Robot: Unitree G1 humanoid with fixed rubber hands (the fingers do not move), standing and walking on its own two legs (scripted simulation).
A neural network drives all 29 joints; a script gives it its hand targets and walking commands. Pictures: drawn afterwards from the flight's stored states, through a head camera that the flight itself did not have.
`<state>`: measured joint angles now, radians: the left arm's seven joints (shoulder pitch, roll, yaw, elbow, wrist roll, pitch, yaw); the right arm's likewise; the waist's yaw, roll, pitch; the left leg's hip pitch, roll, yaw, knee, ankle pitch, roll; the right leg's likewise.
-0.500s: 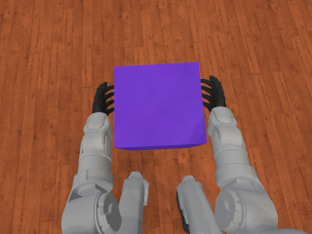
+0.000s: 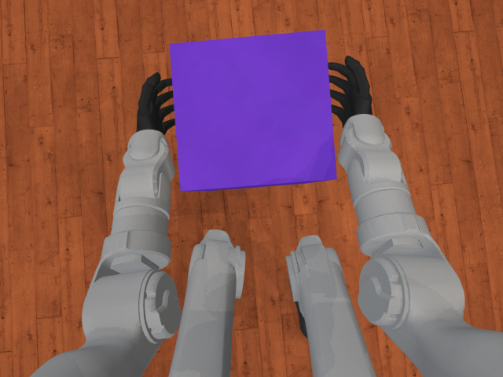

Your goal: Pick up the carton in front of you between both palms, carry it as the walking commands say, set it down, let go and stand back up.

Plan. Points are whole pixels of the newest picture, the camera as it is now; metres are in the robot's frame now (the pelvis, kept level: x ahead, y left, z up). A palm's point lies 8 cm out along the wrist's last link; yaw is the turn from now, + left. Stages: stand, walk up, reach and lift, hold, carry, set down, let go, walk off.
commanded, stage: set down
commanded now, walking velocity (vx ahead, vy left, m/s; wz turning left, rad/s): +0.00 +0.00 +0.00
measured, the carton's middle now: (253, 129) +0.49 +0.04 -0.19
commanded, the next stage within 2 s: none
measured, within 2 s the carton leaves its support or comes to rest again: rests again in 0.96 s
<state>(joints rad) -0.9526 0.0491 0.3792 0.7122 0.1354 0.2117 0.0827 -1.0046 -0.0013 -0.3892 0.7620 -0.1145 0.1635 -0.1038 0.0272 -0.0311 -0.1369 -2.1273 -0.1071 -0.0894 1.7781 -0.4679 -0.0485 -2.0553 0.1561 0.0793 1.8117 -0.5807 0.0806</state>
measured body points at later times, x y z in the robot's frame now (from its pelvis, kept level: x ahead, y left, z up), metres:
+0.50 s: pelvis -0.01 -0.01 -0.09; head +0.33 +0.01 +0.20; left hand +0.49 +0.20 -0.25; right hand +0.52 -0.11 -0.25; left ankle +0.11 +0.12 -0.45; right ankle +0.09 -0.13 -0.45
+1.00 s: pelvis -0.01 -0.01 -0.10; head +0.33 +0.01 +0.19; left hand +0.48 +0.19 -0.28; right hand +0.52 -0.11 -0.27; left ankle +0.11 +0.12 -0.45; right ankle +0.09 -0.13 -0.45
